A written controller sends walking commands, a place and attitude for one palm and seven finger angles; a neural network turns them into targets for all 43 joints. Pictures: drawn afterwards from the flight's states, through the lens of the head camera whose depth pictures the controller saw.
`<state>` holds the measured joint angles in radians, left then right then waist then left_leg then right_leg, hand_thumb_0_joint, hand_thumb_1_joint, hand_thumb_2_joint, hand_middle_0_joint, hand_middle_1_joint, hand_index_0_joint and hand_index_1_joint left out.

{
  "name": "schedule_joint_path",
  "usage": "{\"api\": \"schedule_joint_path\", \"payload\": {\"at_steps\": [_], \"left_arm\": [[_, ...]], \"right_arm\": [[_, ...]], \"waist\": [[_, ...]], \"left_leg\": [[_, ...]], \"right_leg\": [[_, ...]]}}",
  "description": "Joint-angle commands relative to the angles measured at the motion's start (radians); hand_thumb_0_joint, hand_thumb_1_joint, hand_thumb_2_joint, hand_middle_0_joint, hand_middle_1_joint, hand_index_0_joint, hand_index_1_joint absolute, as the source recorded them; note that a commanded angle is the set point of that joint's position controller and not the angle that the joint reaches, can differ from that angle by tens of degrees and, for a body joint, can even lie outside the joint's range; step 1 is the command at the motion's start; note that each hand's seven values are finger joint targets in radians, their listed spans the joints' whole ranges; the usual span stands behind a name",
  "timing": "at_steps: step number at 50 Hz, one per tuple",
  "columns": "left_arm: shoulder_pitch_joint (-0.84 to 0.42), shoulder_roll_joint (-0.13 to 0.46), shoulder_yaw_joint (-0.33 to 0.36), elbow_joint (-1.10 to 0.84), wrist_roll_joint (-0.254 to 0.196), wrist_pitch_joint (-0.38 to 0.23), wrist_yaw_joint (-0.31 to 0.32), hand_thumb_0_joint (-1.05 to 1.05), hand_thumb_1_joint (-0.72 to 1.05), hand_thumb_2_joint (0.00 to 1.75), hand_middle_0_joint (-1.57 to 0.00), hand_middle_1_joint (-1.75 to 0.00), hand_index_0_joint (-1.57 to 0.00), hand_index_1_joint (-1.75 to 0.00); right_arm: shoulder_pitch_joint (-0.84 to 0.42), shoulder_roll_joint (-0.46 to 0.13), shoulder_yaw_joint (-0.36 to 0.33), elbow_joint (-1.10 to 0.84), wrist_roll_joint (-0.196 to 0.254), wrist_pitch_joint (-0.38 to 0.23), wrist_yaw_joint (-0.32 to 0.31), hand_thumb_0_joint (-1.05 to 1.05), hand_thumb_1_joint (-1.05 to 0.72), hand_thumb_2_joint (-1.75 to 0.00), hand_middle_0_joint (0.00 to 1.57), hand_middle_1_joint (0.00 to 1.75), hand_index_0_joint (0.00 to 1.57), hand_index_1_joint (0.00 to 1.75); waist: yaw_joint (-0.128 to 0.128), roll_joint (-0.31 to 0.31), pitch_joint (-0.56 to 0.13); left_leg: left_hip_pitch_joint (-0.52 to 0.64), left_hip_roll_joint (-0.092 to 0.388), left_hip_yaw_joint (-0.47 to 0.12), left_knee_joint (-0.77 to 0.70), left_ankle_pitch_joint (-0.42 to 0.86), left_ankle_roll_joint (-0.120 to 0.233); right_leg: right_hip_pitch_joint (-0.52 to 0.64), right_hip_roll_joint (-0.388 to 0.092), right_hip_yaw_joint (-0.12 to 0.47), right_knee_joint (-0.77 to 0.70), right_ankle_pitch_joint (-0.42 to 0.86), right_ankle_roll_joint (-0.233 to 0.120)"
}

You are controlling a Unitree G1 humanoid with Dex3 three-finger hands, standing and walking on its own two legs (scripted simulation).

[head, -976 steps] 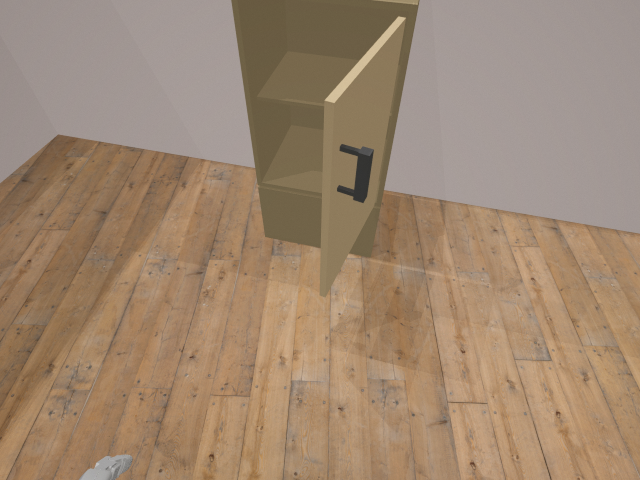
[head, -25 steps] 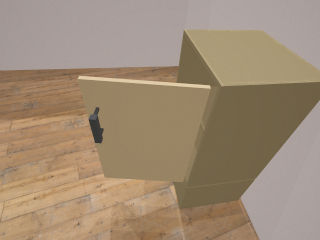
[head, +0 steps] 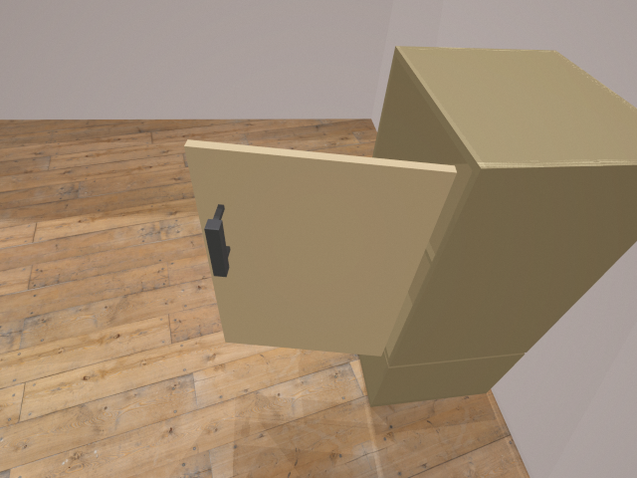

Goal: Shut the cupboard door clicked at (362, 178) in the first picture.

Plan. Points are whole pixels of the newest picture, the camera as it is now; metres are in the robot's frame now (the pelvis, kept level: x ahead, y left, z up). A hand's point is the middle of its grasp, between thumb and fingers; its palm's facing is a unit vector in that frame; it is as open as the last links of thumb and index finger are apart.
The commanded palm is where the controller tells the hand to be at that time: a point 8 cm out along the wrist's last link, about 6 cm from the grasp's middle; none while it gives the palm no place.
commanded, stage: come to a stop and stand still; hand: left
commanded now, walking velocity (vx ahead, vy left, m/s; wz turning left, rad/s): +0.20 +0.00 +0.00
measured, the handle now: (220, 240) +0.49 +0.21 -0.03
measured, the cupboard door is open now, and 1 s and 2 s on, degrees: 79 79 79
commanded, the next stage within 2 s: look again from close up in 1.70 s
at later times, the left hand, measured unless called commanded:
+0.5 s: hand out of the picture +0.10 +0.19 -0.18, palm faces -0.01 -0.98 -0.20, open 7.3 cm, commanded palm none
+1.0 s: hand out of the picture +0.02 +0.15 -0.16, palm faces -0.03 -0.97 -0.24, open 7.4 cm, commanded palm none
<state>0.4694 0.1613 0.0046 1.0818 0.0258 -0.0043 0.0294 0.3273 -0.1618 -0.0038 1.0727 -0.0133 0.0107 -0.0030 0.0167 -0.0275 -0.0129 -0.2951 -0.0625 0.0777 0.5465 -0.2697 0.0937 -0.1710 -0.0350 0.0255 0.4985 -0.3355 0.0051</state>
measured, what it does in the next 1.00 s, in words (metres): steps on the spot: right foot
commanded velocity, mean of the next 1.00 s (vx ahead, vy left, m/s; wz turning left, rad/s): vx -0.03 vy -0.02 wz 0.00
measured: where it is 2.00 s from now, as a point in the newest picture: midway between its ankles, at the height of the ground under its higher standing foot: outside the picture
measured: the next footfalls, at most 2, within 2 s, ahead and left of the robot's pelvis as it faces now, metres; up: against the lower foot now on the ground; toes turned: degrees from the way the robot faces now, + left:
right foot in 0.48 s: +0.10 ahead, -0.15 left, +0.00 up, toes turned -4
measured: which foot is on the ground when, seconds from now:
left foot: down 0.00-1.00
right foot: down 0.00-0.08, up 0.10-0.46, down 0.48-1.00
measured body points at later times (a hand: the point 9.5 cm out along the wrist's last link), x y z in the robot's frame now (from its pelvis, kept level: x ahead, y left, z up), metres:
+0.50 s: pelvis +0.04 +0.01 +0.00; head +0.06 +0.03 +0.45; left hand +0.10 +0.24 -0.16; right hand +0.01 -0.20 -0.15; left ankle +0.03 +0.04 -0.73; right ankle +0.06 -0.15 -0.73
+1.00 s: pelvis +0.03 -0.03 +0.01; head +0.02 -0.05 +0.45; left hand +0.03 +0.20 -0.14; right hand +0.07 -0.26 -0.16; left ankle +0.03 +0.04 -0.73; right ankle +0.06 -0.15 -0.73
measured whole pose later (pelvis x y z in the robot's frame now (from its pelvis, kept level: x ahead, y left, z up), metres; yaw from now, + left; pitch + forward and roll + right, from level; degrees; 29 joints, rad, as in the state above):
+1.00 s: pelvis +0.03 -0.03 +0.01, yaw -3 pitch -1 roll +1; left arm 0.36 0.15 -0.02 1.06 0.02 0.00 0.03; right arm 0.27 -0.21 0.00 1.00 -0.01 -0.01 -0.01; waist 0.01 0.05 -0.01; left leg -0.17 -0.05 0.12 0.43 -0.25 0.07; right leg -0.27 -0.02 -0.02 0.49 -0.21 0.00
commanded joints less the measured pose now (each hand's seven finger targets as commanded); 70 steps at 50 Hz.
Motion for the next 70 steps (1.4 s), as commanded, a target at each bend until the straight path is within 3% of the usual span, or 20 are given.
{"api": "schedule_joint_path", "payload": {"at_steps": [1,3,4,5,7,9,12,18,21,24,28,29,30,31,34,37,41,50,57,70], "left_arm": [[0.017,0.095,0.017,-0.041,-0.006,-0.017,0.0,0.0,0.9,0.9,-0.2,-0.3,-0.2,-0.3],[0.003,0.061,0.011,-0.052,0.0,-0.012,-0.004,0.0,0.9,0.9,-0.2,-0.3,-0.2,-0.3],[-0.036,0.049,0.006,-0.067,0.008,-0.014,-0.005,0.0,0.9,0.9,-0.2,-0.3,-0.2,-0.3],[-0.08,0.054,0.003,-0.081,0.012,-0.019,-0.001,0.0,0.9,0.9,-0.2,-0.3,-0.2,-0.3],[-0.074,0.039,0.004,-0.061,0.005,-0.027,0.003,0.0,0.9,0.9,-0.2,-0.3,-0.2,-0.3],[-0.056,-0.002,-0.008,-0.043,-0.006,-0.019,0.003,0.0,0.9,0.9,-0.2,-0.3,-0.2,-0.3],[-0.051,-0.013,-0.009,-0.033,-0.015,0.002,0.012,0.0,0.9,0.9,-0.2,-0.3,-0.2,-0.3],[-0.129,0.036,0.014,-0.067,-0.012,0.024,0.016,0.0,0.9,0.9,-0.2,-0.3,-0.2,-0.3],[-0.14,0.05,0.022,-0.085,-0.01,0.02,0.017,0.0,0.9,0.9,-0.2,-0.3,-0.2,-0.3],[-0.139,0.082,0.024,-0.098,-0.012,0.008,0.021,0.0,0.9,0.9,-0.2,-0.3,-0.2,-0.3],[-0.167,0.067,0.015,-0.107,-0.014,0.009,0.018,0.0,0.9,0.9,-0.2,-0.3,-0.2,-0.3],[-0.174,0.064,0.013,-0.107,-0.013,0.011,0.017,0.0,0.9,0.9,-0.2,-0.3,-0.2,-0.3],[-0.114,0.119,0.015,-0.077,-0.005,0.009,0.053,0.0,0.9,0.9,-0.2,-0.3,-0.2,-0.3],[-0.145,0.119,0.009,-0.117,-0.019,0.006,0.044,0.0,0.9,0.9,-0.2,-0.3,-0.2,-0.3],[-0.162,0.097,0.005,-0.116,-0.003,0.022,0.016,0.0,0.9,0.9,-0.2,-0.3,-0.2,-0.3],[-0.145,0.077,-0.002,-0.097,-0.004,0.007,0.005,0.0,0.9,0.9,-0.2,-0.3,-0.2,-0.3],[-0.153,0.099,-0.006,-0.101,-0.004,-0.006,0.0,0.0,0.9,0.9,-0.2,-0.3,-0.2,-0.3],[-0.127,0.112,-0.009,-0.074,-0.012,-0.027,-0.002,0.0,0.9,0.9,-0.2,-0.3,-0.2,-0.3],[-0.125,0.109,-0.012,-0.034,-0.018,-0.038,0.0,0.0,0.9,0.9,-0.2,-0.3,-0.2,-0.3],[-0.141,0.093,-0.011,0.007,-0.021,-0.035,0.007,0.0,0.9,0.9,-0.2,-0.3,-0.2,-0.3]], "right_arm": [[0.037,-0.093,-0.017,-0.049,-0.002,-0.039,-0.007,0.0,-0.9,-0.9,0.2,0.3,0.2,0.3],[0.11,-0.147,-0.031,-0.027,-0.005,-0.042,-0.013,0.0,-0.9,-0.9,0.2,0.3,0.2,0.3],[0.178,-0.172,-0.039,-0.013,-0.008,-0.047,-0.02,0.0,-0.9,-0.9,0.2,0.3,0.2,0.3],[0.209,-0.162,-0.033,-0.006,-0.009,-0.054,-0.026,0.0,-0.9,-0.9,0.2,0.3,0.2,0.3],[0.163,-0.105,-0.009,-0.01,-0.004,-0.069,-0.036,0.0,-0.9,-0.9,0.2,0.3,0.2,0.3],[0.108,-0.077,0.007,-0.017,0.001,-0.079,-0.042,0.0,-0.9,-0.9,0.2,0.3,0.2,0.3],[0.071,-0.081,0.01,-0.014,0.006,-0.077,-0.051,0.0,-0.9,-0.9,0.2,0.3,0.2,0.3],[0.056,-0.07,-0.011,-0.007,0.005,-0.048,-0.054,0.0,-0.9,-0.9,0.2,0.3,0.2,0.3],[0.041,-0.068,-0.018,-0.017,0.005,-0.042,-0.051,0.0,-0.9,-0.9,0.2,0.3,0.2,0.3],[0.043,-0.049,-0.022,-0.025,0.009,-0.039,-0.044,0.0,-0.9,-0.9,0.2,0.3,0.2,0.3],[0.03,-0.065,-0.024,-0.026,0.004,-0.034,-0.035,0.0,-0.9,-0.9,0.2,0.3,0.2,0.3],[0.022,-0.063,-0.024,-0.024,0.004,-0.036,-0.033,0.0,-0.9,-0.9,0.2,0.3,0.2,0.3],[-0.042,-0.159,-0.029,-0.1,0.021,-0.045,-0.031,0.0,-0.9,-0.9,0.2,0.3,0.2,0.3],[-0.031,-0.127,-0.025,-0.122,0.004,-0.042,-0.026,0.0,-0.9,-0.9,0.2,0.3,0.2,0.3],[-0.048,-0.116,-0.019,-0.147,-0.005,-0.036,-0.027,0.0,-0.9,-0.9,0.2,0.3,0.2,0.3],[-0.054,-0.121,-0.017,-0.151,0.0,-0.03,-0.021,0.0,-0.9,-0.9,0.2,0.3,0.2,0.3],[-0.017,-0.142,-0.019,-0.138,-0.001,-0.031,-0.013,0.0,-0.9,-0.9,0.2,0.3,0.2,0.3],[0.008,-0.124,-0.003,-0.091,0.001,-0.038,-0.011,0.0,-0.9,-0.9,0.2,0.3,0.2,0.3],[0.022,-0.104,0.01,-0.029,0.003,-0.051,-0.016,0.0,-0.9,-0.9,0.2,0.3,0.2,0.3],[0.054,-0.07,0.018,0.05,0.002,-0.047,-0.03,0.0,-0.9,-0.9,0.2,0.3,0.2,0.3]], "waist": [[-0.036,-0.021,0.153],[-0.059,0.147,0.144],[-0.087,0.201,0.151],[-0.093,0.168,0.163],[-0.049,0.041,0.135],[-0.015,0.01,0.076],[-0.001,0.079,0.026],[-0.007,0.127,0.084],[0.003,0.085,0.094],[-0.004,0.029,0.043],[-0.016,-0.026,0.005],[-0.013,0.006,0.018],[-0.004,0.071,-0.083],[-0.008,0.155,-0.13],[-0.002,0.246,0.038],[-0.003,0.025,0.115],[-0.026,-0.007,0.165],[-0.039,-0.023,0.085],[-0.029,-0.005,0.044],[-0.015,0.02,0.079]], "left_leg": [[0.016,0.102,-0.137,-0.11,-0.205,-0.031],[0.123,0.236,-0.337,-0.299,-0.387,0.017],[0.219,0.326,-0.493,-0.39,-0.38,0.063],[0.256,0.368,-0.527,-0.398,-0.193,0.093],[0.222,0.37,-0.419,-0.331,0.258,0.114],[0.192,0.334,-0.258,-0.266,0.661,0.125],[0.17,0.29,-0.156,-0.219,0.862,0.084],[0.101,0.296,-0.174,-0.2,0.701,0.057],[0.067,0.274,-0.187,-0.169,0.607,0.034],[0.055,0.192,-0.162,-0.129,0.418,-0.028],[0.077,0.184,-0.156,-0.178,0.253,-0.038],[0.07,0.188,-0.165,-0.207,0.209,-0.033],[0.141,0.24,-0.149,-0.05,0.577,-0.054],[0.112,0.223,-0.189,-0.14,0.324,-0.072],[-0.005,0.247,-0.241,-0.276,0.027,-0.026],[-0.057,0.204,-0.199,-0.259,-0.137,-0.02],[-0.038,0.175,-0.196,-0.301,-0.235,-0.034],[0.103,0.14,-0.116,-0.23,-0.055,-0.038],[0.114,0.148,-0.105,-0.224,0.063,-0.049],[0.102,0.163,-0.093,-0.227,0.125,-0.065]], "right_leg": [[-0.195,-0.077,0.119,-0.114,-0.23,-0.109],[-0.308,0.028,-0.028,0.127,-0.188,-0.066],[-0.425,0.054,-0.082,0.312,-0.177,-0.049],[-0.498,0.013,-0.043,0.458,-0.171,-0.045],[-0.456,-0.05,0.0,0.503,-0.102,-0.03],[-0.314,-0.056,-0.02,0.396,-0.066,-0.01],[-0.166,-0.032,-0.046,0.243,0.017,0.008],[-0.107,-0.023,-0.05,0.128,0.074,0.002],[-0.057,-0.026,-0.03,0.044,0.134,-0.009],[0.005,-0.074,0.048,-0.015,0.414,-0.039],[-0.018,-0.06,0.042,-0.001,0.282,-0.038],[-0.024,-0.052,0.034,-0.012,0.225,-0.034],[-0.018,-0.074,0.0,0.048,0.35,-0.016],[-0.016,-0.044,-0.023,0.07,0.057,-0.039],[-0.106,-0.002,-0.054,0.128,-0.047,-0.04],[-0.082,-0.025,0.011,-0.016,0.059,-0.051],[-0.154,-0.036,0.056,-0.076,-0.025,-0.061],[-0.164,-0.071,0.12,-0.171,-0.034,-0.063],[-0.059,-0.08,0.103,-0.153,0.154,-0.067],[0.017,-0.084,0.07,-0.142,0.306,-0.071]]}}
